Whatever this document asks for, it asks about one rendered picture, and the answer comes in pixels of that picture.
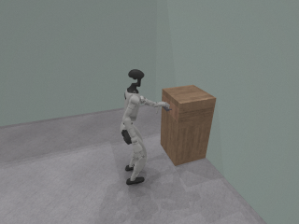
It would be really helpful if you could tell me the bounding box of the right robot hand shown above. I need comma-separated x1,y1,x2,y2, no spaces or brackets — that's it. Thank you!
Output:
133,143,145,160

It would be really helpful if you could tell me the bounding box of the cabinet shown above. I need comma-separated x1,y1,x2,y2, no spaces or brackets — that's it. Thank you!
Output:
160,85,217,166

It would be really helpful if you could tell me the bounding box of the drawer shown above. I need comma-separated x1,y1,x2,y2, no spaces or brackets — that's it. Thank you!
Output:
163,95,179,121

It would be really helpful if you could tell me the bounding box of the right robot upper arm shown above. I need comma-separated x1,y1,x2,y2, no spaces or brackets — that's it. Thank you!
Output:
122,94,139,122

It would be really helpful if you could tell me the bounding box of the left robot forearm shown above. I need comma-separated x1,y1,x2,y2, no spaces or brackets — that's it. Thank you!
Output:
143,97,159,108

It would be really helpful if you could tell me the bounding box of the left robot upper arm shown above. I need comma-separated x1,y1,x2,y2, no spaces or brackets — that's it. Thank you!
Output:
140,95,145,104

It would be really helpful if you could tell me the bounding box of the handle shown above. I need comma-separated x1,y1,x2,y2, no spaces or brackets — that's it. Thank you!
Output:
163,106,172,112

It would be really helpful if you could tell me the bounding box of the right robot shin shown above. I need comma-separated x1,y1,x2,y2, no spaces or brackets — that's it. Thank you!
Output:
131,157,148,181

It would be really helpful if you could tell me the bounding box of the left robot hand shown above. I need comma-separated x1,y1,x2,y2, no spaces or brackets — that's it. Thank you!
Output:
156,101,170,113

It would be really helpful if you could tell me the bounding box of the robot left foot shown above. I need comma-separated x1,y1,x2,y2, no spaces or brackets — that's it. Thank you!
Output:
125,164,135,172

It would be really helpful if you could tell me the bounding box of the right robot forearm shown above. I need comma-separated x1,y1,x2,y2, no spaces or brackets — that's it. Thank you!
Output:
123,118,138,145

